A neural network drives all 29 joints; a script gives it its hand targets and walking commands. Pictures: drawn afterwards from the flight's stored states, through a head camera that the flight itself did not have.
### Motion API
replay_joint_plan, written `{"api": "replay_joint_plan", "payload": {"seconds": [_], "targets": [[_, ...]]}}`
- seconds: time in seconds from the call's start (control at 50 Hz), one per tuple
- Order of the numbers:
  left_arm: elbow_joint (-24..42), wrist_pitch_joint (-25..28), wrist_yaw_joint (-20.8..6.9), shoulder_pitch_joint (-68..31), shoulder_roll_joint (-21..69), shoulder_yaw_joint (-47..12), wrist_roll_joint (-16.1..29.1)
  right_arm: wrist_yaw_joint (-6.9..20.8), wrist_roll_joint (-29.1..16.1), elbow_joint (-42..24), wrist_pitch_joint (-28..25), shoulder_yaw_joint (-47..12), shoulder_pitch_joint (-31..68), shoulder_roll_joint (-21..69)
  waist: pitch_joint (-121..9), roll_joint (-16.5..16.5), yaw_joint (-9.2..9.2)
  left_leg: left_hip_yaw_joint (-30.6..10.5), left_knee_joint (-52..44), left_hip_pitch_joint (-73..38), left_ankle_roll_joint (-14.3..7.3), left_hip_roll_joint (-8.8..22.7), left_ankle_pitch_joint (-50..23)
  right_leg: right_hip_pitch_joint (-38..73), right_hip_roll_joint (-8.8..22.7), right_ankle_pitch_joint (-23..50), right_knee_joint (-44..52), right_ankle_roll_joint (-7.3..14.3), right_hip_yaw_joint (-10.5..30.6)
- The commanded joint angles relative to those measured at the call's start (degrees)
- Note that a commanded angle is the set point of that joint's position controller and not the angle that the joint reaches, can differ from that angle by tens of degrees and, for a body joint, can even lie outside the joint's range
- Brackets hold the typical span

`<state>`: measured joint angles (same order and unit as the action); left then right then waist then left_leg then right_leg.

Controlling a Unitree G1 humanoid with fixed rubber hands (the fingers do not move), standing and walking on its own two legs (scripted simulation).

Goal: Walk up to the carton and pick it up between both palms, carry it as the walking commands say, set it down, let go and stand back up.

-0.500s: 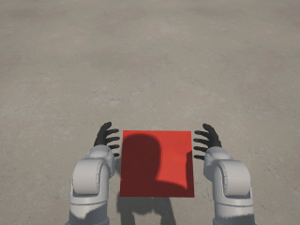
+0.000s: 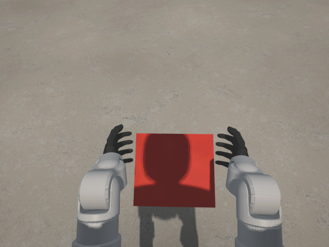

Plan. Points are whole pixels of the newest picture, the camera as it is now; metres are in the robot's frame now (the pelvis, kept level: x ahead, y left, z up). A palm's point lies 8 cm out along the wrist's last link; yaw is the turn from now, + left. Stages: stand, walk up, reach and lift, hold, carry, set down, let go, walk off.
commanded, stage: carry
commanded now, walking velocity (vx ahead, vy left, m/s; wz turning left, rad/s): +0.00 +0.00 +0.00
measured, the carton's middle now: (173, 168) +0.34 +0.00 -0.03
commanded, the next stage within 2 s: none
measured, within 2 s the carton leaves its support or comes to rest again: neither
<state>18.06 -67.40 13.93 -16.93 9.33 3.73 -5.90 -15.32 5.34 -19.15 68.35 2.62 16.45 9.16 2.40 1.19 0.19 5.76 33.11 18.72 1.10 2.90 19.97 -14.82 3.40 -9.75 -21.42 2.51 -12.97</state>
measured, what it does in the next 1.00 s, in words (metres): walks ahead: left foot, then right foot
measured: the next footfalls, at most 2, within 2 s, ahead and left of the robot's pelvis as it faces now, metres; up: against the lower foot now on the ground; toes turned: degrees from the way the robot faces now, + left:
left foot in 0.04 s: +0.08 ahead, +0.13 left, +0.00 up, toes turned +4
right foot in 0.92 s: +0.15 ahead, -0.10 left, +0.00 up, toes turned +11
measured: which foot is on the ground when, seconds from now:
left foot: up 0.00-0.02, down 0.04-1.00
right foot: down 0.00-0.78, up 0.80-0.90, down 0.92-1.00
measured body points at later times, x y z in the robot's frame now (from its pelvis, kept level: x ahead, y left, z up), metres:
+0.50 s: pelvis +0.11 +0.03 +0.01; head +0.11 +0.03 +0.46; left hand +0.41 +0.16 +0.10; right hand +0.41 -0.11 +0.10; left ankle +0.05 +0.12 -0.73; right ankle +0.02 -0.09 -0.73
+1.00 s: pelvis +0.11 +0.02 -0.02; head +0.11 +0.01 +0.43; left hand +0.41 +0.15 +0.07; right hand +0.41 -0.12 +0.07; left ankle +0.04 +0.12 -0.75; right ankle +0.11 -0.09 -0.75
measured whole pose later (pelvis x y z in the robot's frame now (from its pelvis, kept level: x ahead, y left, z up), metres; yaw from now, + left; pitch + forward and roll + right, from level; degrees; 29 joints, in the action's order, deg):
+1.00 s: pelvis +0.11 +0.02 -0.02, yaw +1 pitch +3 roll -1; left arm 12.6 -68.5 13.6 -14.8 8.8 3.1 -6.0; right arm -14.0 6.2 -14.1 69.0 2.6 14.7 8.7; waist -4.7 1.5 -0.4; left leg 7.0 31.5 11.2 0.0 2.9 22.5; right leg -17.6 3.8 -16.8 -32.3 0.3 -9.5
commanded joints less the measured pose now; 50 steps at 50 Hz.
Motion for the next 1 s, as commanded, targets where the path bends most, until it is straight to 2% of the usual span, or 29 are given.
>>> {"api": "replay_joint_plan", "payload": {"seconds": [0.0,0.02,0.04,0.06,0.08,0.1,0.14,0.18,0.32,0.46,0.5,0.58,0.6,0.62,0.64,0.68,0.7,0.72,0.74,0.76,0.78,0.8,0.82,0.86,0.88,0.9,0.92,0.94,0.98], "targets": [[4.92,1.27,-13.19,-13.57,60.9,-29.49,18.73,13.64,-19.25,-6.09,-1.82,-31.2,16.83,61.26,-28.64,-8.44,-0.36,3.02,-13.48,-9.79,-0.49,-0.28,-18.37,18.61,9.55,37.24,-4.29,0.75,3.21],[4.27,1.07,-13.09,-12.92,60.22,-29.34,18.12,13.89,-19.21,-5.71,-1.54,-31.16,16.64,61.04,-28.64,-7.39,-0.56,0.62,-14.09,-15.18,-1.4,2.97,-26.25,13.31,8.6,28.63,-5.58,-0.95,3.3],[3.98,0.75,-12.92,-12.76,59.56,-29.25,17.73,13.97,-19.14,-5.58,-1.15,-30.58,16.69,59.84,-28.82,-3.94,-0.28,-4.11,-12.12,-19.98,-2.53,8.64,-38.9,7.17,7.61,17.71,-8.44,-2.31,3.43],[7.89,0.09,-12.71,-16.46,59.5,-30.72,19.46,13.28,-19.25,-6.62,-1.05,-29.7,16.66,59.65,-28.47,2.09,-0.15,-6.62,-7.15,-20.18,-4.24,12.09,-51.92,4.8,5.73,10.69,-9.36,-3.31,4.0],[3.12,-0.71,-12.77,-15.16,58.23,-29.85,17.92,13.4,-17.21,-1.53,-0.44,-28.05,14.84,58.3,-28.0,4.3,-0.25,-5.9,-5.44,-20.79,-5.09,12.08,-56.71,3.83,5.19,8.48,-9.47,-3.74,4.41],[2.47,-0.98,-12.8,-15.41,57.66,-29.78,17.99,13.44,-16.73,-0.45,-0.22,-27.55,14.72,57.85,-27.45,4.53,-0.3,-4.08,-4.57,-20.09,-4.7,10.87,-56.06,4.4,5.17,9.65,-8.73,-3.91,4.32],[2.8,-0.77,-12.86,-16.98,58.17,-29.71,18.36,13.57,-17.07,-0.97,-0.38,-27.64,16.53,58.32,-26.56,2.29,-0.13,-1.14,-2.66,-15.86,-3.0,8.16,-52.91,8.54,6.22,22.49,-9.26,-3.65,4.61],[2.17,-0.78,-12.74,-17.27,58.73,-29.39,18.45,13.61,-17.22,-0.97,-0.3,-27.33,17.27,58.75,-26.74,0.91,-0.17,-0.56,-1.72,-14.09,-2.21,6.61,-51.17,10.13,6.42,29.88,-10.63,-3.32,4.86],[1.92,-0.5,-12.27,-17.43,59.7,-28.83,18.36,13.41,-17.85,-1.64,-0.48,-27.33,18.45,59.43,-25.89,1.46,-0.22,-1.13,-1.84,-17.66,-2.24,5.56,-57.32,7.5,3.82,24.01,-8.03,-4.17,2.69],[2.02,-0.64,-12.17,-16.15,59.25,-28.26,18.33,12.95,-17.61,-2.16,-0.3,-27.45,17.4,59.25,-25.17,-3.11,-0.15,1.68,-5.53,-13.68,-1.03,1.75,-45.38,13.2,5.21,38.53,-9.3,-3.82,3.35],[2.13,-0.65,-12.08,-15.9,59.1,-28.3,18.31,12.95,-17.66,-2.25,-0.24,-27.51,17.21,59.17,-24.95,-1.98,-0.21,1.44,-6.35,-16.74,-1.18,2.08,-49.82,10.48,4.46,33.92,-10.26,-4.08,2.82],[2.12,-0.75,-12.08,-16.07,59.1,-28.41,18.11,13.0,-17.56,-1.87,-0.31,-27.29,17.19,58.93,-24.5,4.61,0.06,-2.09,-1.04,-25.11,-4.22,6.16,-71.11,1.82,1.21,6.52,-3.89,-4.41,0.45],[2.11,-0.74,-12.22,-16.51,59.06,-28.38,18.14,12.98,-17.35,-1.66,-0.41,-27.19,17.02,58.9,-24.68,4.32,0.11,-1.84,0.27,-23.47,-4.41,6.02,-70.88,4.18,1.52,9.68,-1.35,-4.36,0.57],[2.21,-0.7,-12.39,-17.03,59.1,-28.26,18.28,12.88,-17.19,-1.81,-0.55,-27.21,16.93,58.97,-25.0,2.16,0.04,-0.98,2.02,-19.62,-3.96,4.99,-66.14,8.57,2.72,20.96,-0.63,-4.31,1.23],[2.49,-0.63,-12.53,-17.44,59.29,-28.15,18.51,12.73,-17.12,-2.28,-0.68,-27.34,16.94,59.11,-25.14,-1.6,-0.18,0.05,3.44,-13.77,-3.1,3.29,-55.58,13.91,4.4,35.42,-2.9,-4.05,2.65],[4.4,-0.56,-12.35,-17.34,59.54,-28.46,19.48,12.35,-17.74,-4.57,-0.63,-27.87,17.11,59.71,-24.33,-9.67,-0.28,3.6,-3.52,-2.19,-1.0,-1.47,-20.25,23.27,9.13,60.38,-8.8,-1.91,5.5],[5.09,-0.78,-11.98,-16.59,59.14,-28.37,19.7,12.13,-18.3,-5.64,-0.29,-28.21,17.11,59.65,-23.43,-11.81,-0.12,4.81,-10.1,-0.07,-0.72,-2.85,-11.05,25.6,10.03,64.22,-11.1,-1.02,5.62],[3.5,-0.98,-11.78,-14.91,58.38,-27.81,18.85,12.27,-18.02,-4.52,0.05,-28.11,16.51,59.2,-24.06,-11.34,-0.09,5.41,-14.72,-3.88,-0.81,-2.85,-17.18,24.38,9.41,62.4,-14.18,-1.31,4.73],[2.23,-0.91,-11.71,-13.82,58.04,-27.64,18.01,12.61,-17.63,-3.4,0.1,-28.0,15.94,58.85,-25.32,-7.46,-0.43,4.76,-14.79,-12.92,-1.1,-1.62,-32.53,17.24,7.61,53.13,-18.77,-2.39,3.77],[2.94,-0.63,-11.64,-14.4,58.26,-28.3,18.07,12.9,-17.86,-3.45,-0.13,-28.06,16.05,58.72,-25.35,-0.07,-0.98,1.2,-10.5,-25.07,-2.01,2.13,-53.39,3.17,4.49,28.63,-23.13,-3.54,2.54],[3.15,-0.57,-11.64,-14.93,58.64,-28.9,18.07,13.08,-18.08,-2.77,-0.33,-27.95,15.92,58.86,-23.79,9.01,-1.16,-6.91,-5.07,-36.17,-5.9,9.64,-77.52,-13.31,0.27,-13.87,-23.46,-3.71,1.81],[2.15,-0.42,-11.64,-13.92,58.5,-28.81,17.7,13.5,-18.09,-2.39,-0.42,-27.64,15.7,58.4,-23.29,8.59,-1.31,-8.83,-3.81,-37.02,-8.44,12.64,-81.06,-16.67,-0.13,-21.46,-20.05,-3.02,5.25],[1.69,-0.25,-11.62,-13.82,58.48,-28.59,17.49,13.76,-18.12,-2.07,-0.55,-27.78,15.55,58.42,-23.18,6.46,-1.31,-7.87,-3.94,-34.16,-8.79,13.18,-73.55,-14.95,0.39,-19.33,-16.03,-2.6,6.12],[2.54,0.0,-12.1,-16.26,59.36,-28.79,17.99,13.86,-17.94,-2.2,-0.95,-28.73,16.88,59.84,-23.99,5.31,-0.47,-1.99,-2.89,-22.0,-6.63,9.93,-51.93,-2.89,0.95,-7.78,-6.54,-2.04,4.49],[3.81,0.19,-12.29,-17.46,60.19,-28.94,18.78,13.8,-18.09,-2.89,-1.37,-28.37,17.58,60.37,-25.88,5.3,0.34,-0.71,-1.25,-14.7,-5.29,8.52,-41.43,5.81,2.73,3.19,-1.6,-1.48,4.92],[5.39,0.17,-12.23,-18.9,60.2,-29.02,19.76,13.47,-18.33,-3.81,-1.37,-28.06,17.58,60.35,-26.58,2.36,-0.15,-1.12,-0.65,-8.75,-3.54,5.96,-28.11,10.98,5.81,18.06,-2.86,-0.28,8.53],[1.56,0.23,-12.35,-17.99,59.2,-27.82,17.62,13.73,-17.11,-1.74,-1.0,-28.1,17.46,58.67,-25.83,-5.05,-0.8,-0.71,-1.15,-6.99,-2.02,3.21,-11.25,10.53,10.97,34.46,-5.92,1.86,13.59],[-0.71,0.63,-12.48,-17.6,58.06,-26.4,16.59,13.96,-16.75,-0.22,-1.17,-27.61,17.79,57.68,-24.58,-8.13,-1.05,-0.95,-2.65,-6.74,-1.22,2.7,-5.18,10.18,11.9,37.9,-6.74,2.32,13.9],[0.25,1.16,-12.91,-18.2,59.57,-27.61,17.36,14.16,-17.45,-1.52,-1.81,-28.57,19.48,59.11,-22.6,-5.44,-0.75,-1.77,-5.06,-8.26,-1.38,3.85,-10.65,7.43,9.72,30.83,-7.62,0.51,10.54]]}}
